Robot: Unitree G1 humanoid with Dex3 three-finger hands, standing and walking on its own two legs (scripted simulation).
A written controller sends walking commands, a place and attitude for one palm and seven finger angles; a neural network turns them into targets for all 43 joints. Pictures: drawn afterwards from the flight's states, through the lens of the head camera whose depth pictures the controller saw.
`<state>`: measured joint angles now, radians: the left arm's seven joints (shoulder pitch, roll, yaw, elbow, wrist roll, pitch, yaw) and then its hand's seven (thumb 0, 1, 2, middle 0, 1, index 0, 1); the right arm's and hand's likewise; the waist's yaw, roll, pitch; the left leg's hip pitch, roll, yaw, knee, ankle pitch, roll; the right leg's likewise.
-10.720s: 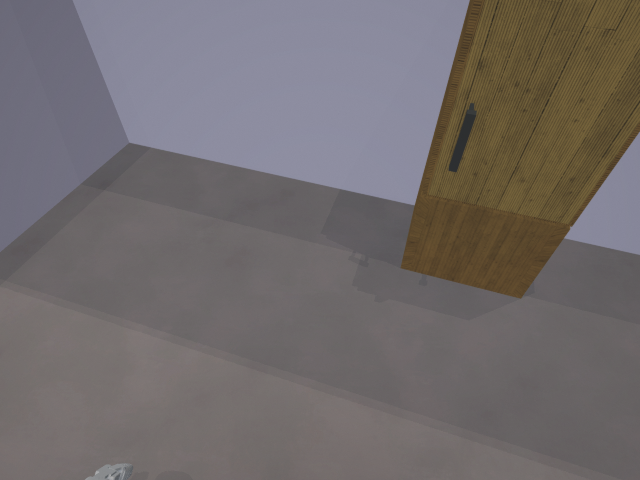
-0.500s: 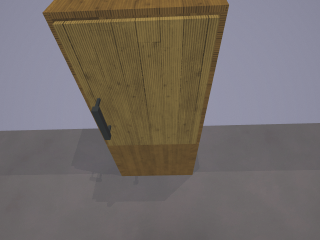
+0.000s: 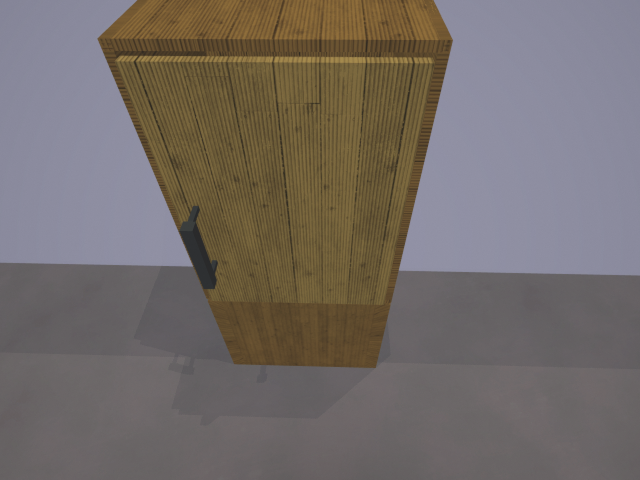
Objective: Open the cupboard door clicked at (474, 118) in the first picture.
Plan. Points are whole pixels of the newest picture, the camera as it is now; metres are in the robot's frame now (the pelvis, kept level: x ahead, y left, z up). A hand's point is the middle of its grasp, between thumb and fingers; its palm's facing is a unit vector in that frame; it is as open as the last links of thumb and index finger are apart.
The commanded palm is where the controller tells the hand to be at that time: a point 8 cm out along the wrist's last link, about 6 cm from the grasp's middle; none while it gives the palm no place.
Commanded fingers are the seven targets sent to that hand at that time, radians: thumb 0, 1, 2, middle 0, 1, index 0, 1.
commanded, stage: raise the hand with hooked fingers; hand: left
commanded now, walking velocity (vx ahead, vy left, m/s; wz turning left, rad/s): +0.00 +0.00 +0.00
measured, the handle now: (202, 249) +0.53 +0.28 -0.11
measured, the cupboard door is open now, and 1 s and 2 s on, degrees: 0 0 0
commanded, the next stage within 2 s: none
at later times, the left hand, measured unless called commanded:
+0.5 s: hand out of the picture +0.12 +0.23 -0.07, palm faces +0.13 -0.99 -0.05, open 9.5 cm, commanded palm +0.12 +0.28 -0.07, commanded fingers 0.00 0.20 0.60 -0.25 -0.75 -0.25 -0.75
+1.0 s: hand (128, 444) +0.18 +0.28 -0.09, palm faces +0.01 -1.00 -0.06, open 12.5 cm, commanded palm +0.15 +0.34 -0.07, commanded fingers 0.00 -0.38 0.35 -0.29 -1.12 -0.29 -1.12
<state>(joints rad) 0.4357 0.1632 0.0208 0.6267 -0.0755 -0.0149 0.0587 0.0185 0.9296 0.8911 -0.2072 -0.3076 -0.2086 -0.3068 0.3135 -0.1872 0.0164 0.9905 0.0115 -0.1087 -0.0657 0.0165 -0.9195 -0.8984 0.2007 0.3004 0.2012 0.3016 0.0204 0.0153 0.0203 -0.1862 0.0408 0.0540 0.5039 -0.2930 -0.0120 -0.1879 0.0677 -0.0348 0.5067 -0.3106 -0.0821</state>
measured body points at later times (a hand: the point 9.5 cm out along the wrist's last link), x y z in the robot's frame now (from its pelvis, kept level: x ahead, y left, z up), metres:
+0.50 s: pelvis -0.08 +0.02 -0.11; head -0.01 +0.05 +0.33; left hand +0.11 +0.28 -0.07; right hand +0.17 -0.18 -0.16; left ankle -0.03 +0.14 -0.74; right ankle -0.03 -0.06 -0.74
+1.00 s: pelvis -0.08 +0.06 -0.11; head +0.02 +0.09 +0.33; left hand +0.17 +0.33 -0.08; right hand +0.11 -0.19 -0.19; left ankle -0.03 +0.14 -0.74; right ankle -0.03 -0.06 -0.74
